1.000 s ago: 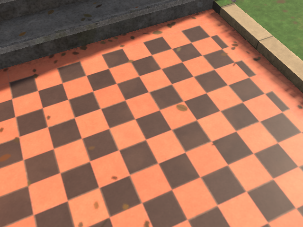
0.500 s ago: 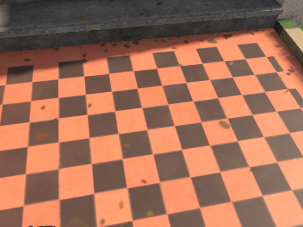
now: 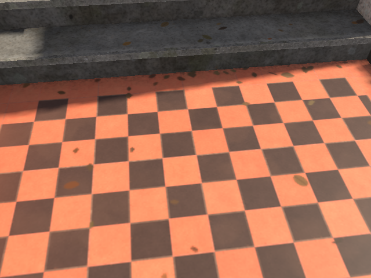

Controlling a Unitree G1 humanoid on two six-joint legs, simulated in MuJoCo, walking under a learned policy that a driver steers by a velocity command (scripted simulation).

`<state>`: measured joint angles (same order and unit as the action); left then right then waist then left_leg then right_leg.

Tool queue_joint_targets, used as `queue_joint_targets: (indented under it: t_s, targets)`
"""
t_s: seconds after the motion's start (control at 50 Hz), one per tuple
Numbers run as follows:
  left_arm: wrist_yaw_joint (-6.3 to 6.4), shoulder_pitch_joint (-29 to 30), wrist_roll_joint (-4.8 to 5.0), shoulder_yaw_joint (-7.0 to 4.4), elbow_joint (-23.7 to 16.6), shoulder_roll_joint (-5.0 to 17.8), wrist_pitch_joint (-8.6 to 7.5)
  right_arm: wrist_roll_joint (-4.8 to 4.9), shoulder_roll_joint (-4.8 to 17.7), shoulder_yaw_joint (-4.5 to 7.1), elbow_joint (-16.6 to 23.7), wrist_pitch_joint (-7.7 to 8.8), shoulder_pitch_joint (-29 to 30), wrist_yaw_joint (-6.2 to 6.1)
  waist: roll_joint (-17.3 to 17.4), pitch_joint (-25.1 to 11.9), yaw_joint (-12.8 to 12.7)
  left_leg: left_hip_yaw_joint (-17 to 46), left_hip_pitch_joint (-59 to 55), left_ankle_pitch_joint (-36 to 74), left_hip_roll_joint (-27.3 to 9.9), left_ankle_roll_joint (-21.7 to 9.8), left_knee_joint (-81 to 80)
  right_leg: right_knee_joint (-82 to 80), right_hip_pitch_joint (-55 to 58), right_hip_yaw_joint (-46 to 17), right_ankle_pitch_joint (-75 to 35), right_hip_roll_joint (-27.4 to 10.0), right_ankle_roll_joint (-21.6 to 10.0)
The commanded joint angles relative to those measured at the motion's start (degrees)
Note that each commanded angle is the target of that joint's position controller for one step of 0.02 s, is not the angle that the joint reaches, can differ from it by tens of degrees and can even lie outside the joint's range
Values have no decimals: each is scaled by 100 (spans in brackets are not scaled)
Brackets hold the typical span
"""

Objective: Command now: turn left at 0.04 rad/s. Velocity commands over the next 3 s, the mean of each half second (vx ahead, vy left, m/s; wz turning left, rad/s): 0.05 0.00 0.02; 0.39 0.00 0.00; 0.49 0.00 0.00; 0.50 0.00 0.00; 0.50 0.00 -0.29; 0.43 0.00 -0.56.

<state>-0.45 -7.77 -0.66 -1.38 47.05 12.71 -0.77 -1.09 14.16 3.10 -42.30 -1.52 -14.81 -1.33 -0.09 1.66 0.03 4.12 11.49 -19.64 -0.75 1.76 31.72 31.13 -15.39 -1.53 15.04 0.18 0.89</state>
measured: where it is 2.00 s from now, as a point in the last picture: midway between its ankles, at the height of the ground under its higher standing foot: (190, 197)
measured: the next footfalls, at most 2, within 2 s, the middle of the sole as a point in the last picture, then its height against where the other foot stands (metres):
left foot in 1.04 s outside the picture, level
right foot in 1.58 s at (223, 220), level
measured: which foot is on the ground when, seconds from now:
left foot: down 0.00-0.58, up 0.60-1.00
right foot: down 0.00-1.00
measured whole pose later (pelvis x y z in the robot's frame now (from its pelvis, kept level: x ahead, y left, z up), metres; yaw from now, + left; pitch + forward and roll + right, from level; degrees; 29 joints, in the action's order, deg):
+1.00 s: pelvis +0.23 +0.01 -0.01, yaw -1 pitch +2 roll +0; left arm 0.7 -26.8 0.9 -1.7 60.5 14.1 -3.8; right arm 1.5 13.4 1.8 -39.7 4.8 1.2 2.3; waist 1.1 2.1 -6.2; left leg -1.7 32.4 -1.2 -1.5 -2.5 30.6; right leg 10.7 10.2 0.2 22.6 0.3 -0.5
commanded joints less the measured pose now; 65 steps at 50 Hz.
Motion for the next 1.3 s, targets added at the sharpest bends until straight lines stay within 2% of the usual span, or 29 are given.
queue_joint_targets:
  t_s: [0.02, 0.34, 0.38, 0.4, 0.44, 0.46, 0.5, 0.54, 0.56, 0.58, 0.6, 0.62, 0.64, 0.66, 0.72, 0.82, 0.92, 0.98, 1.0, 1.02, 1.04, 1.06, 1.08, 1.1, 1.12, 1.14, 1.16, 1.22, 1.3]
  targets:
    - [69, 186, 32, -174, -260, 647, -59, 11, 586, 127, 302, 182, -27, -31, 323, -254, -25, 190, 249, 1222, -196, -137, -543, -245, 361, -156, -961, -212, -145]
    - [221, -23, 78, -222, 684, 728, 99, 54, 448, 52, -90, 252, -223, -33, 62, -137, -66, 77, 145, 1614, -92, -220, -598, -280, 586, -167, -1251, -223, 29]
    - [234, -144, 98, -213, 845, 664, 126, 88, 508, 81, -236, 223, -393, -49, 242, -159, -47, 122, 138, 172, -49, -355, -797, -70, 460, 132, 53, 48, 15]
    - [233, -104, 125, -217, 860, 649, 113, 120, 647, 127, -244, 205, -425, -59, 471, 26, 8, 397, 215, -1007, -175, -553, -1014, 229, 107, 332, 885, 226, -10]
    - [198, 234, 183, -207, 678, 609, -37, 171, 910, 193, -270, 247, -666, -72, 1061, 569, 191, 1674, 253, -2782, -1013, -1109, -1834, 1031, -879, 485, 1285, 252, -97]
    - [164, 402, 228, -201, 572, 599, -154, 209, 1007, 221, -304, 306, -704, -82, 1191, 876, 222, 2258, 401, -2907, -1394, -1364, -2100, 1322, -1134, 305, 1209, 74, -215]
    - [62, 321, 299, -207, 556, 602, -361, 213, 951, 205, -295, 410, -503, -86, 1187, 1029, 74, 2321, 252, -2169, -1574, -1445, -2071, 1141, -1318, 116, 1424, -185, -471]
    - [-37, -576, 300, -253, 968, 595, -486, 273, 883, 181, -197, 392, -15, -58, 903, 647, -406, 1424, 747, -1331, -1079, -1057, -1593, -200, 332, 367, 490, -15, -594]
    - [-55, -1194, 233, -333, 1277, 729, -485, 234, 742, 141, -131, 399, 145, -49, 622, 369, -610, 886, 1180, -645, -680, -826, -965, -335, 1306, 197, -8, 35, -524]
    - [-46, -1890, 205, -459, 1436, 1171, -493, 197, 356, 31, 41, 447, 360, -47, -613, 121, -819, -119, 1911, -162, 64, -371, 823, -1178, 2002, -1487, 876, -907, -904]
    - [-124, -2365, 146, -542, 1459, 1691, -536, 276, 346, 50, 279, 548, 406, -101, -1807, -69, -896, -182, 2918, -1294, 538, -163, 2464, -2103, 2505, -3943, 1328, -2064, -1744]
    - [-122, -1858, 81, -390, 1317, 1289, -593, 405, 615, 122, 223, 632, 272, -85, -1109, 208, -606, 313, 3405, -1347, 203, -259, 3351, -2125, 2326, -4039, 1413, -2250, -1869]
    - [-98, -1474, 117, -310, 1163, 984, -617, 421, 630, 126, 123, 697, 153, -21, -774, 454, -434, 342, 3580, -754, -62, -393, 3544, -2066, 2179, -3319, 1248, -2009, -1671]
    - [-90, -1267, 130, -284, 1076, 930, -614, 359, 599, 135, 36, 737, 132, 8, -542, 452, -339, 198, 3606, -209, -274, -466, 3437, -2101, 2115, -2723, 990, -1774, -1449]
    - [-52, -1424, 108, -151, 1107, 664, -520, 209, 526, 177, 66, 726, 374, 122, -544, 294, -316, -146, 3252, 719, -528, -364, 2841, -2220, 1972, -1475, -767, -1313, -1124]
    - [110, -1619, 75, -139, 1081, 954, -406, 223, 165, 15, 402, 659, 1328, 211, -413, 436, -467, -544, 2853, 1668, -375, -77, 1155, -2428, 1425, -580, -1796, -1061, -1110]
    - [141, -1931, 181, -173, 1160, 1073, -393, 293, 310, -16, 654, 686, 2004, 330, -510, 708, -509, -540, 2346, 2179, -212, -235, 90, -2522, 1451, -422, -1731, -1328, -1094]
    - [141, -1815, 177, -243, 1120, 1199, -344, 265, 575, 69, 654, 719, 1799, 375, -562, 407, -171, -578, 1835, 1783, -41, -535, -128, -1878, 1984, -302, -3310, -1501, -933]
    - [140, -1750, 153, -274, 1088, 1277, -309, 252, 729, 148, 545, 715, 1362, 357, -661, 38, 102, -708, 1184, 1631, 139, -665, -95, -1292, 2047, -212, -4410, -1458, -866]
    - [140, -1683, 112, -260, 1047, 1235, -257, 264, 934, 276, 255, 693, 421, 315, -629, -542, 582, -831, -5, 1615, 307, -845, -143, -210, 1814, -26, -5074, -1225, -733]
    - [142, -1654, 31, -192, 926, 1097, -242, 241, 1185, 373, -11, 657, -670, 250, -360, -1272, 1021, -85, -1803, 1456, -357, -1130, 49, 1353, 631, 52, -3971, -997, -576]
    - [87, -2431, 42, 46, 824, 214, -342, 120, 1716, 465, -194, 644, -1162, 267, 1319, -2263, 601, 2866, -3692, -192, -1913, -2055, -615, 3704, -1473, 157, -226, 144, -222]
    - [22, -2221, 171, -31, 904, 595, -514, 155, 1176, 310, -214, 639, -1089, 285, 1313, -2335, 693, 4190, -3491, -829, -2120, -2108, -1610, 4551, -2114, -638, 1574, 210, -290]
    - [-9, -1612, 341, -166, 640, 1037, -612, 178, 947, 218, -184, 664, -490, 286, 1064, -1183, 560, 3340, -2608, -747, -1959, -1811, -1720, 4788, -2637, -549, 1260, -123, -389]
    - [13, -1192, 355, -170, 520, 1064, -657, 161, 807, 168, -112, 692, -36, 293, 515, -667, 401, 2496, -1689, -111, -1731, -1663, -1840, 4564, -2483, -414, 733, -431, -442]
    - [48, -1045, 279, -190, 483, 978, -646, 108, 695, 135, -104, 731, 274, 327, 222, -338, 193, 1875, -920, 597, -1500, -1572, -1995, 4174, -2249, -337, 354, -639, -420]
    - [71, -1159, 211, -218, 515, 906, -570, 57, 546, 91, -111, 778, 459, 345, 317, -291, -27, 1404, -476, 1007, -1263, -1480, -2144, 3891, -1866, -390, 114, -827, -415]
    - [95, -1249, 152, -190, 489, 638, -364, 111, 572, 88, -299, 856, 392, 358, 380, -135, -219, 838, 135, 1450, -1126, -1603, -2510, 3385, -1627, -296, -81, -934, -270]
    - [94, -321, 61, -197, 102, 680, -349, 110, 828, 135, -533, 821, -25, 216, 240, 183, -34, 442, 2, 1649, -1044, -1589, -2713, 2040, -2336, -221, -1259, -960, -50]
